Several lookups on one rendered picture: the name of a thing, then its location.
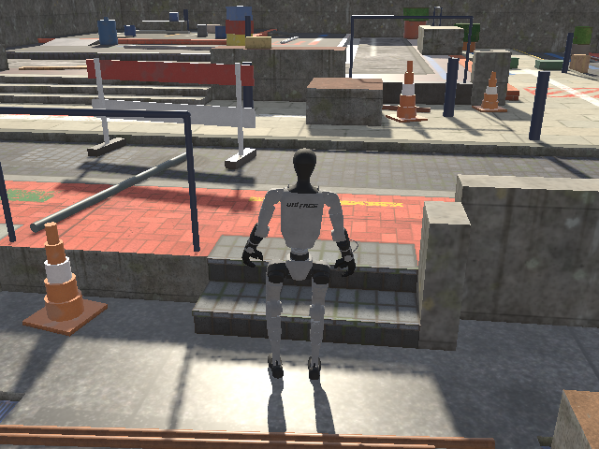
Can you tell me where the robot left upper arm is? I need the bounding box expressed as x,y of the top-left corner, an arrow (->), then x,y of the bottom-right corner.
255,188 -> 284,238

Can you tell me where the left robot forearm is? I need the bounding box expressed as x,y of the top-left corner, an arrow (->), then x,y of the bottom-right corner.
244,223 -> 263,253

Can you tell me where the robot left hand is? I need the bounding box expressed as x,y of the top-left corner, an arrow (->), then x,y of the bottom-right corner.
241,249 -> 263,268

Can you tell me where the right robot forearm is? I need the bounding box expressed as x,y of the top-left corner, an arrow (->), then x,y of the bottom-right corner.
336,228 -> 354,262

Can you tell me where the right robot thigh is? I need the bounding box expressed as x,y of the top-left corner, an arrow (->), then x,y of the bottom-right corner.
309,260 -> 330,321

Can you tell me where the right robot foot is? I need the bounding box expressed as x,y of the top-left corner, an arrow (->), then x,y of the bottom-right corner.
308,356 -> 321,380

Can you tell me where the robot right upper arm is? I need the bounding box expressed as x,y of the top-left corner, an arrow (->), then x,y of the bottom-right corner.
322,190 -> 346,242

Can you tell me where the robot right hand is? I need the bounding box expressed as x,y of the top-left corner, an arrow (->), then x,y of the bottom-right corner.
334,258 -> 356,277

